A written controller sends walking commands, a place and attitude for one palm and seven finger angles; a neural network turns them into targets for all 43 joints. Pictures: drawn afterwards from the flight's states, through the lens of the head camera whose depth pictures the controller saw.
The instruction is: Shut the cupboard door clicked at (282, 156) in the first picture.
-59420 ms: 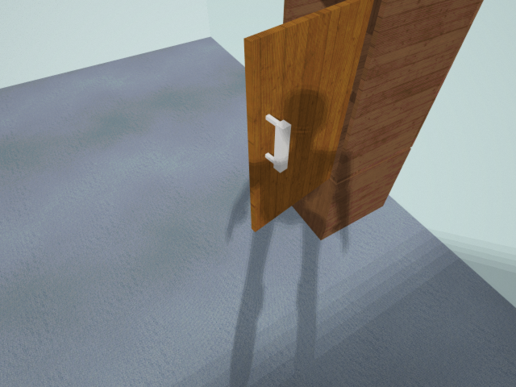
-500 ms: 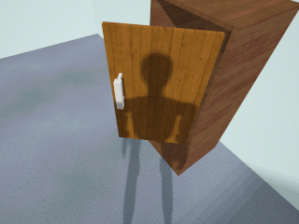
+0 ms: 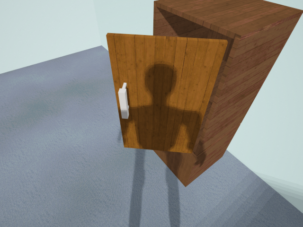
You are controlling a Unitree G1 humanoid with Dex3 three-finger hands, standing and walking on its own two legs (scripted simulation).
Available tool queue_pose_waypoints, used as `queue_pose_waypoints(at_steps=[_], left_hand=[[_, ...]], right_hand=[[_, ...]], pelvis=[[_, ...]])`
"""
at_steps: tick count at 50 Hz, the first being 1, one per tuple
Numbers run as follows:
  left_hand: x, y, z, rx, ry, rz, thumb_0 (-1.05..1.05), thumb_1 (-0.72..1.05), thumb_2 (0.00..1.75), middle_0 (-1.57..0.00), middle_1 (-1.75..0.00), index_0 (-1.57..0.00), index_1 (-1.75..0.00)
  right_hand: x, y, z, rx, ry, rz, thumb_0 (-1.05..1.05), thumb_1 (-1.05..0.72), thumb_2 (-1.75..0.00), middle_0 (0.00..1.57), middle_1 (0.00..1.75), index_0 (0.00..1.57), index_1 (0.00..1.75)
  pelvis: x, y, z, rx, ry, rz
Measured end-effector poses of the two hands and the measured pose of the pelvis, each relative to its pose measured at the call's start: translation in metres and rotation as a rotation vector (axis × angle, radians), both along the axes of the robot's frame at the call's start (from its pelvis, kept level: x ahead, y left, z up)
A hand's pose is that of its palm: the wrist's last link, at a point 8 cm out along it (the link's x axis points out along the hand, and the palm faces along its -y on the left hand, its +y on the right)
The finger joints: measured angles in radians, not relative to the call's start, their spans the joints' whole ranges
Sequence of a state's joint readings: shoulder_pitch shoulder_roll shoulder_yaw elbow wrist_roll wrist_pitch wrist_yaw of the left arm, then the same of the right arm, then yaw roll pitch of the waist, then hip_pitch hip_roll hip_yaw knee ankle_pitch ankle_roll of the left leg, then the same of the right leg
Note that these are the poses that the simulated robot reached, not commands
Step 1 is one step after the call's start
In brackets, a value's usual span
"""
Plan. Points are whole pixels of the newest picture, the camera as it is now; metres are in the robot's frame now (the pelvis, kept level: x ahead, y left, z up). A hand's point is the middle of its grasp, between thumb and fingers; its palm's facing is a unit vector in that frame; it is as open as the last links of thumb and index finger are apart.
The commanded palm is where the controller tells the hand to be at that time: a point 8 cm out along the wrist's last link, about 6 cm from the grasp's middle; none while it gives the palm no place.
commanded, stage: look again from close up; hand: left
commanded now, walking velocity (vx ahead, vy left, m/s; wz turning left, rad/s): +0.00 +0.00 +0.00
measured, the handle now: (125, 100) +0.54 +0.13 +0.02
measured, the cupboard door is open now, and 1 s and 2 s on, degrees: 48 48 48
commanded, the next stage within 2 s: shuffle to correct the standing spot in 0.02 s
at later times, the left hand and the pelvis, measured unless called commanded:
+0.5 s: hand out of the picture +0.03 +0.16 -0.18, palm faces +0.00 -0.99 -0.16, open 7.4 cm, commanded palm none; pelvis +0.05 -0.01 +0.00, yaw -1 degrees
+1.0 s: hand out of the picture +0.10 +0.20 -0.18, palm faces +0.00 -0.98 -0.21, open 7.4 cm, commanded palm none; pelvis +0.06 +0.01 +0.00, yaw -2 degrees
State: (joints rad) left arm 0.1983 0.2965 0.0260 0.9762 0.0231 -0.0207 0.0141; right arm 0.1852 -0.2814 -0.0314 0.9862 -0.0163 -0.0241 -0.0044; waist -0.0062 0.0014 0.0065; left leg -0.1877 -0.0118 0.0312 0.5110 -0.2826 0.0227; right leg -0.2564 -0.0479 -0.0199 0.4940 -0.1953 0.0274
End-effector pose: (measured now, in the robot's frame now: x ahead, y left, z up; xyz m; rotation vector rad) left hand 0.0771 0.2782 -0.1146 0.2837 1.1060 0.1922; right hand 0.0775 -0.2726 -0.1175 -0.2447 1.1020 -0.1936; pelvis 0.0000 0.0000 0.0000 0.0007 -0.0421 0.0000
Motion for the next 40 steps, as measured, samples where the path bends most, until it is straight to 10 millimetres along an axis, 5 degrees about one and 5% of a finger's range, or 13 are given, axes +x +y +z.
queue_pose_waypoints(at_steps=[10,28,34,40], left_hand=[[-0.005,0.004,0.003,0.016,0.055,-0.003,0.01,0.91,0.9,-0.2,-0.3,-0.2,-0.29],[-0.058,-0.075,-0.04,-0.189,0.328,0.087,0.01,0.91,0.9,-0.2,-0.3,-0.2,-0.29],[-0.057,-0.076,-0.051,-0.216,0.374,0.121,0.01,0.91,0.9,-0.2,-0.3,-0.2,-0.29],[-0.031,-0.063,-0.043,-0.195,0.338,0.112,0.01,0.91,0.9,-0.2,-0.3,-0.2,-0.29]], right_hand=[[-0.004,-0.005,-0.001,-0.002,0.062,0.012,0.01,-0.9,-0.9,0.2,0.3,0.2,0.3],[-0.043,0.042,-0.03,0.108,0.295,-0.089,0.01,-0.9,-0.9,0.2,0.3,0.2,0.3],[-0.029,0.05,-0.028,0.073,0.304,-0.117,0.01,-0.9,-0.9,0.2,0.3,0.2,0.3],[-0.015,0.065,-0.021,0.072,0.276,-0.142,0.01,-0.9,-0.9,0.2,0.3,0.2,0.3]], pelvis=[[0.001,0.0,0.004,0.004,0.003,0.003],[0.055,-0.009,-0.006,-0.022,0.02,-0.009],[0.073,-0.001,-0.011,-0.032,0.023,-0.012],[0.08,0.01,-0.001,-0.036,0.004,-0.023]])
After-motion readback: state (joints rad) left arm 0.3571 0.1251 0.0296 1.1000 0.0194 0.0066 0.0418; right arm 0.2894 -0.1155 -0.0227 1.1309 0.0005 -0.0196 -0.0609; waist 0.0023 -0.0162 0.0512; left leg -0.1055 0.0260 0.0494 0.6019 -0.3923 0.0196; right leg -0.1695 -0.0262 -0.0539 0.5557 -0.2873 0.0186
